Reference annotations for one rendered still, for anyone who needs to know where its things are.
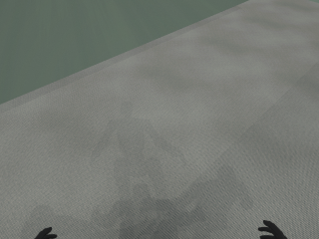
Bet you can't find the robot left hand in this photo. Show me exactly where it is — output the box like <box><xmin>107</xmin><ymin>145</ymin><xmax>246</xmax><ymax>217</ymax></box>
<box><xmin>35</xmin><ymin>227</ymin><xmax>58</xmax><ymax>239</ymax></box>

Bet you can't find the robot right hand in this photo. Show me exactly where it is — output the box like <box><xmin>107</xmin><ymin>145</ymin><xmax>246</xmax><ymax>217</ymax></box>
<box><xmin>258</xmin><ymin>220</ymin><xmax>287</xmax><ymax>239</ymax></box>

